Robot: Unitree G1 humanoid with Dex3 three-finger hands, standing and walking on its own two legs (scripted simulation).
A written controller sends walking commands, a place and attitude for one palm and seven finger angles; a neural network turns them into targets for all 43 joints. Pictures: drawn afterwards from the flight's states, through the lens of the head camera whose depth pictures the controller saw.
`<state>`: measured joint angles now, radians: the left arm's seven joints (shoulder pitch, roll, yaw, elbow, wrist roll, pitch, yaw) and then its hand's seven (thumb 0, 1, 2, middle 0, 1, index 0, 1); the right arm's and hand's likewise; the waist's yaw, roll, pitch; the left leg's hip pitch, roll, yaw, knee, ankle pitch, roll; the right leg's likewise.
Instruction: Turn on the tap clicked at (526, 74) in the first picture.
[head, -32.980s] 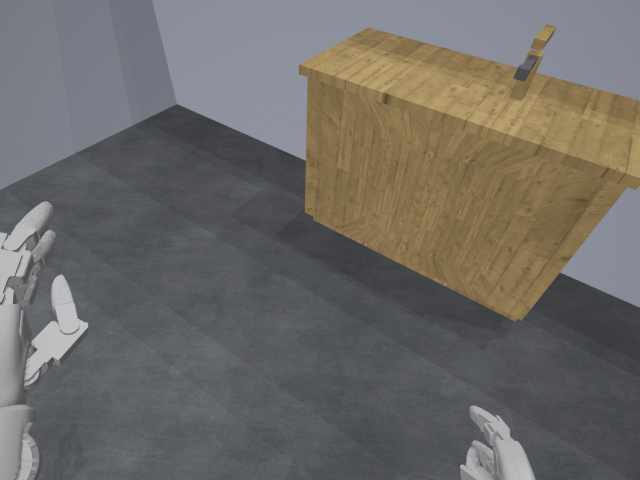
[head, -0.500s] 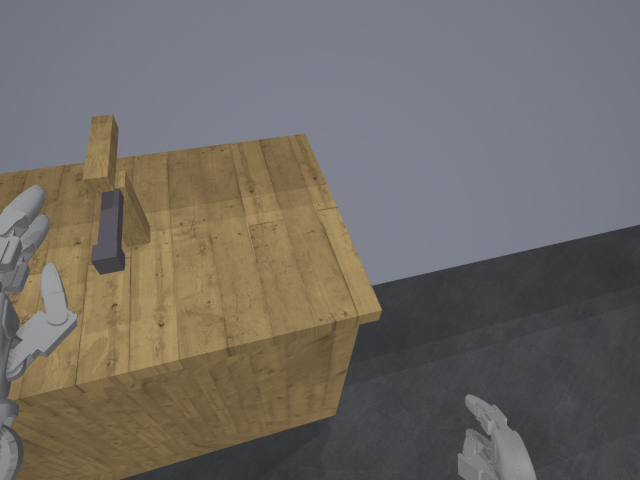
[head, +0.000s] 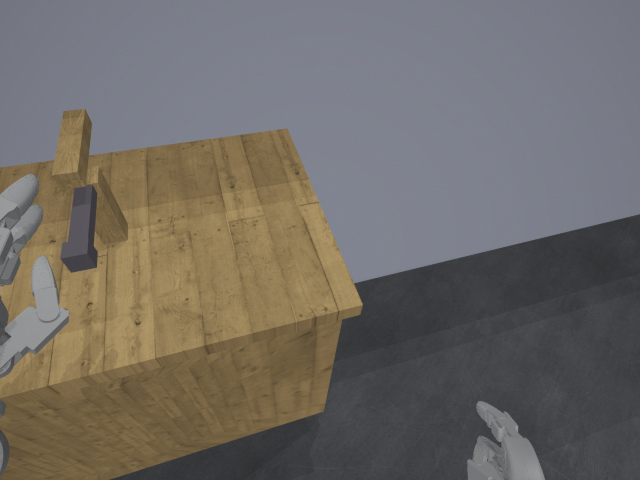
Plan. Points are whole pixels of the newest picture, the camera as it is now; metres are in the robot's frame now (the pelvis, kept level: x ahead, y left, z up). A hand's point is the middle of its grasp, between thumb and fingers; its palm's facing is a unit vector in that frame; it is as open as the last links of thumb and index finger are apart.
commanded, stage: shuffle to correct the standing spot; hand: left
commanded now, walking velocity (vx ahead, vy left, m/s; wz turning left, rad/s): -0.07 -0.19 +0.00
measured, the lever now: (79, 255) +0.33 +0.31 +0.09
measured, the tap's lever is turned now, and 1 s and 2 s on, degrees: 0 0 0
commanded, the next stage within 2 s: none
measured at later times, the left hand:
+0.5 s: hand (58, 319) +0.21 +0.24 +0.17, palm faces +0.34 -0.85 -0.40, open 7.5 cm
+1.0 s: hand (67, 317) +0.22 +0.24 +0.17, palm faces +0.33 -0.86 -0.40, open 7.5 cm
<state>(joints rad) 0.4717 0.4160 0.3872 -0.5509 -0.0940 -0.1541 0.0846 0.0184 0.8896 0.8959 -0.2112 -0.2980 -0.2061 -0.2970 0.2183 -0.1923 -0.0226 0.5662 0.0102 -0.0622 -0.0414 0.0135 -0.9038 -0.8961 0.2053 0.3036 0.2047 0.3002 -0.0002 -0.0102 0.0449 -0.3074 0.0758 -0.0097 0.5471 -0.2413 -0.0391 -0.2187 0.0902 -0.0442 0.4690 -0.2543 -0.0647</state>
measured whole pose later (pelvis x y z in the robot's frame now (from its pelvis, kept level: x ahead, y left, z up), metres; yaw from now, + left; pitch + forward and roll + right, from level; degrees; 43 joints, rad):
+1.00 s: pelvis +0.00 +0.00 +0.00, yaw +0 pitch +0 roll -2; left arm 0.49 0.41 0.37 -0.56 -0.10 -0.14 0.10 0.02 0.89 0.90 -0.21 -0.30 -0.21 -0.30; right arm 0.22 -0.18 -0.01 0.57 0.01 -0.06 -0.04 0.01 -0.90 -0.90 0.21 0.30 0.21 0.30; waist -0.01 0.00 0.04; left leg -0.32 0.08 -0.01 0.56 -0.25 -0.04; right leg -0.23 0.09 -0.05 0.48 -0.26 -0.07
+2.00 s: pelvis +0.01 -0.01 +0.00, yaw +1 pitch +1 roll -1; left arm 0.49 0.39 0.36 -0.55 -0.10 -0.12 0.11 0.02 0.89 0.90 -0.21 -0.30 -0.21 -0.30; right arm 0.22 -0.20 -0.02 0.57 0.02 -0.04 -0.04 0.01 -0.90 -0.90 0.21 0.30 0.21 0.30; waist -0.01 0.01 0.03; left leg -0.32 0.08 -0.03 0.58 -0.27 -0.05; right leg -0.23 0.09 -0.06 0.50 -0.29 -0.08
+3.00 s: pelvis -0.04 +0.08 +0.00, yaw -3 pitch -2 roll -2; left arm 0.37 0.34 0.33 -0.38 0.01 -0.23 0.08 0.02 0.89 0.90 -0.21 -0.30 -0.20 -0.30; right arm 0.24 -0.16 0.05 0.59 0.00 -0.15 0.00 0.01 -0.90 -0.90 0.21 0.30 0.21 0.30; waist 0.03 -0.01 0.02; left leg -0.25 -0.06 0.05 0.49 -0.20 0.09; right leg -0.24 -0.01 0.04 0.47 -0.24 0.01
